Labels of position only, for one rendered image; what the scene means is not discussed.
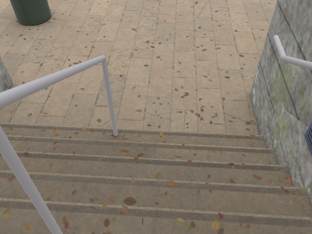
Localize stairs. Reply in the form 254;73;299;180
0;123;312;234

